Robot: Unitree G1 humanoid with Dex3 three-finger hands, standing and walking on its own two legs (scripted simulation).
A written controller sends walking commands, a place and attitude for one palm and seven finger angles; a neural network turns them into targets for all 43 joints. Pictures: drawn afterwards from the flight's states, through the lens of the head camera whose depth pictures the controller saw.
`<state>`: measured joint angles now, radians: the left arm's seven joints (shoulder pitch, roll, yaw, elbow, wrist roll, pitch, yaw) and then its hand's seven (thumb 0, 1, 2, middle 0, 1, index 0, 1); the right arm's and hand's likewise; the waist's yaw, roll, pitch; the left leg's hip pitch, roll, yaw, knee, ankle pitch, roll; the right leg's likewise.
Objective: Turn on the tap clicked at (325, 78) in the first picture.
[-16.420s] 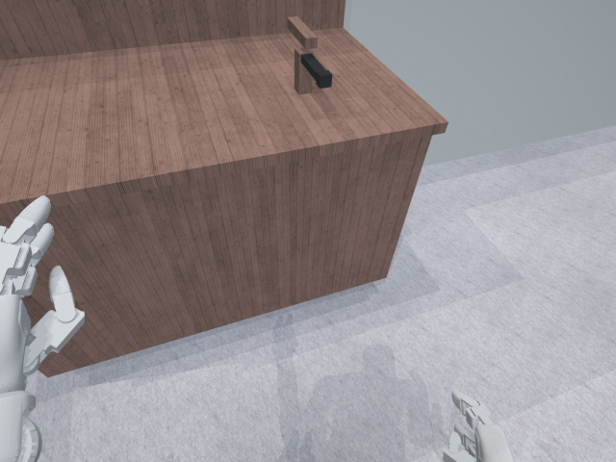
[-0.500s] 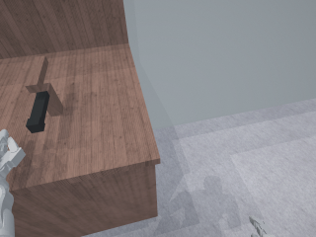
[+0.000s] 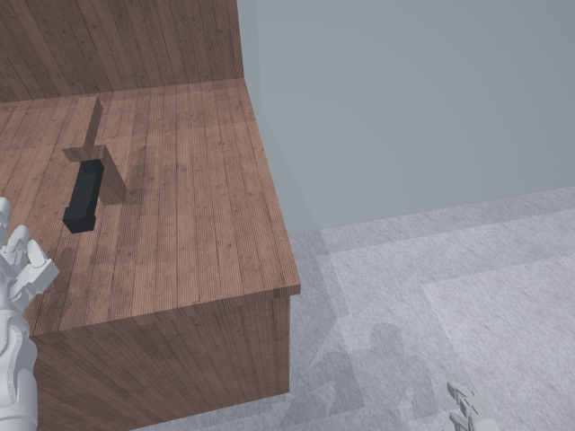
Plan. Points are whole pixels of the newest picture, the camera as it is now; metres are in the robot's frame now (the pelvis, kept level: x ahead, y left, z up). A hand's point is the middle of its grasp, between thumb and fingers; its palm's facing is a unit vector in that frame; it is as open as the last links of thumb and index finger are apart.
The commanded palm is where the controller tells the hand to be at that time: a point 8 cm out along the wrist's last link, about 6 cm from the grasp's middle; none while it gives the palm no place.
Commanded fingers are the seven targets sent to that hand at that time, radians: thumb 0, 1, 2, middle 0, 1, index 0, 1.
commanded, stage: push the lever round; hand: left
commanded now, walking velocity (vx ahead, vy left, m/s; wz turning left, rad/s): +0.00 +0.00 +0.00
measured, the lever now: (79, 219) +0.35 +0.32 +0.12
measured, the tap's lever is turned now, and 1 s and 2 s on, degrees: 0 0 13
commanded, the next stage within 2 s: none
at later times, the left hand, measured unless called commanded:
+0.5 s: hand (78, 261) +0.29 +0.30 +0.10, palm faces +0.52 -0.85 -0.08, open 7.8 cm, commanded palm +0.24 +0.34 +0.10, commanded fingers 0.00 0.90 0.90 -0.15 -0.15 -0.15 -0.15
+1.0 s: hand (107, 262) +0.29 +0.26 +0.10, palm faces +0.61 -0.79 -0.06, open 7.8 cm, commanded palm +0.25 +0.30 +0.10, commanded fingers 0.00 0.90 0.90 -0.15 -0.15 -0.15 -0.15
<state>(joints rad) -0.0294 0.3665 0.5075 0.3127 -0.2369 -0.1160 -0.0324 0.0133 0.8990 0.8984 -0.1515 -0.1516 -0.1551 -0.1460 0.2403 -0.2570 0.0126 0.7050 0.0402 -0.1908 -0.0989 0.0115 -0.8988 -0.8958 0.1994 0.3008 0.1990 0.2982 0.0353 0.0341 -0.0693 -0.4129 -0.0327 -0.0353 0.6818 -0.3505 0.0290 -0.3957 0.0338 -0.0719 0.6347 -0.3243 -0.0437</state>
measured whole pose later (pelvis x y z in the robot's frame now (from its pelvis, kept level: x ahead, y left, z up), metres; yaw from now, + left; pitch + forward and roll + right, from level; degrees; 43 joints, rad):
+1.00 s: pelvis +0.00 -0.02 +0.00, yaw +0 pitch +3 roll +0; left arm -0.01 0.20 0.34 0.16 -0.16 -0.07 0.27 0.01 0.90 0.90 -0.15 -0.15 -0.16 -0.15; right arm 0.19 -0.23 0.01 0.71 0.02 -0.12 -0.09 0.01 -0.90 -0.90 0.20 0.30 0.20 0.30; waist 0.03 0.04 -0.07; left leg -0.38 -0.03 -0.04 0.66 -0.34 0.01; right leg -0.38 0.04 -0.07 0.64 -0.33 -0.06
